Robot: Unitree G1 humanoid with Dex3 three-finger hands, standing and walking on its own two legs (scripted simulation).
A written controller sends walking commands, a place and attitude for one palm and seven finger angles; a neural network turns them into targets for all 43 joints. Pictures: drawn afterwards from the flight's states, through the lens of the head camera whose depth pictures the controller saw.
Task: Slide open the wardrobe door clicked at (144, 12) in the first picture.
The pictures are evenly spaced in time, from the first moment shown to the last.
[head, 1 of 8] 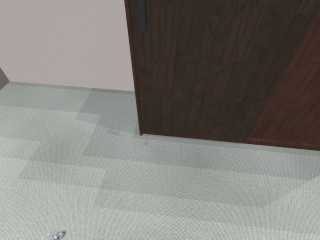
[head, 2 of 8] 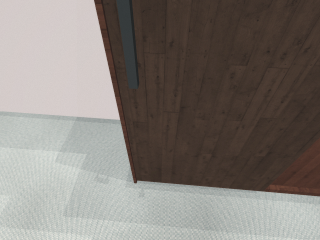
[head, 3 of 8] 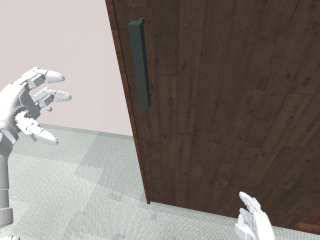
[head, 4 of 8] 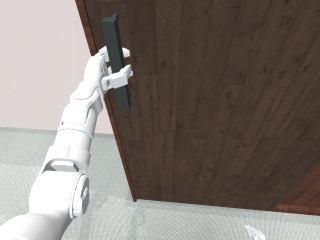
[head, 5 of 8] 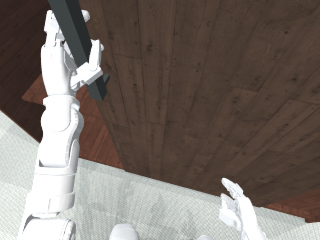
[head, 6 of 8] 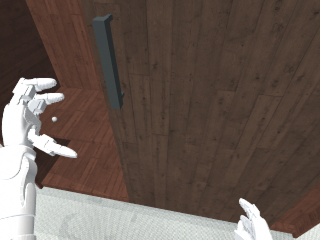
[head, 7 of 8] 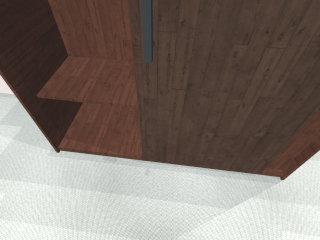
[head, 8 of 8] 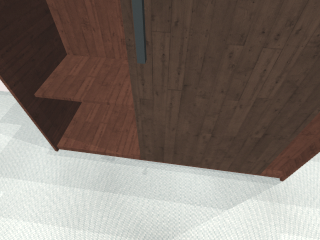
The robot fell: no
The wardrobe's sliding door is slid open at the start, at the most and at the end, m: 0.00 0.63 0.63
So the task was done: yes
